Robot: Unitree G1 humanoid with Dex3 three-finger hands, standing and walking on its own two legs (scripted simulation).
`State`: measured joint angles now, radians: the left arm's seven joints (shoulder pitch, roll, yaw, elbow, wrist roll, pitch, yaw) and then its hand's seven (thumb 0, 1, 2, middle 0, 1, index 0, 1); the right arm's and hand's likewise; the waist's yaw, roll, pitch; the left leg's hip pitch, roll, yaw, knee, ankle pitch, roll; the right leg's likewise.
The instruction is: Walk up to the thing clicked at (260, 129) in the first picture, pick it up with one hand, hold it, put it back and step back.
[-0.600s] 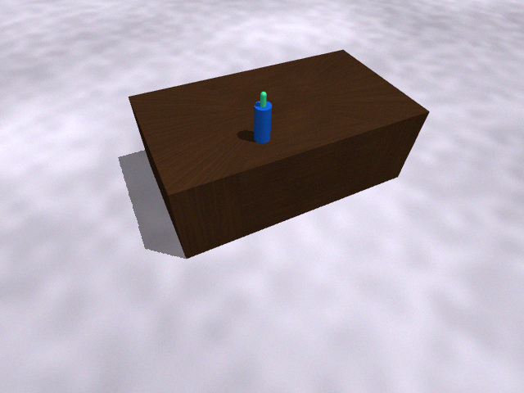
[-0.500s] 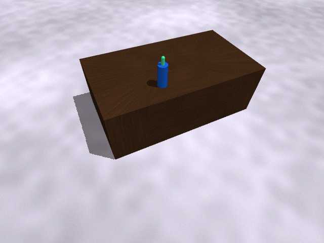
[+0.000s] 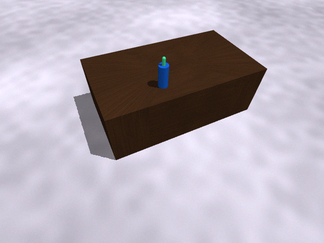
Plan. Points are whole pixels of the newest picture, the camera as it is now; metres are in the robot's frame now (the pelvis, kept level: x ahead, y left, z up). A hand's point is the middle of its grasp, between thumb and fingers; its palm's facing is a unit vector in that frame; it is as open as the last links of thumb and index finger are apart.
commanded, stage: stand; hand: right
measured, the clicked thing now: (163, 72) +1.09 -0.05 -0.26
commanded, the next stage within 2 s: walk up in 0.52 s
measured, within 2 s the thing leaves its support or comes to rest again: neither
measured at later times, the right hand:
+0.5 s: hand out of the picture +0.07 -0.25 -0.16, palm faces -0.03 +0.94 -0.34, open 7.4 cm
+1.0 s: hand (241, 222) +0.21 -0.23 -0.13, palm faces -0.20 +0.86 -0.47, open 7.4 cm
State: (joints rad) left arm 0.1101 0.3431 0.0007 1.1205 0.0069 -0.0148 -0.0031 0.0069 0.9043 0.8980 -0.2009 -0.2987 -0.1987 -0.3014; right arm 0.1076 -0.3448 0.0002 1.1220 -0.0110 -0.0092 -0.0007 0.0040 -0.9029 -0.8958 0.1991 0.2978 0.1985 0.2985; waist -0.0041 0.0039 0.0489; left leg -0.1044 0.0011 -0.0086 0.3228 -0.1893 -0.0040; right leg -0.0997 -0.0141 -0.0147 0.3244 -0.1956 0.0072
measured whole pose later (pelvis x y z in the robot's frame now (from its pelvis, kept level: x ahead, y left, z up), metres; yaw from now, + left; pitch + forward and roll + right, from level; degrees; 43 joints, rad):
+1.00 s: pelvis +0.11 +0.05 -0.02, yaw +13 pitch -3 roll +0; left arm 0.26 0.46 0.09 0.90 0.03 0.02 -0.08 0.01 0.91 0.90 -0.20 -0.30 -0.20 -0.30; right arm 0.36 -0.40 -0.07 0.87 -0.02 -0.08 0.02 0.00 -0.90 -0.90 0.20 0.30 0.20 0.30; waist 0.00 -0.09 0.08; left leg -0.23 -0.02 0.02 0.56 -0.28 0.03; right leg -0.44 -0.09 0.01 1.07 -0.39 -0.03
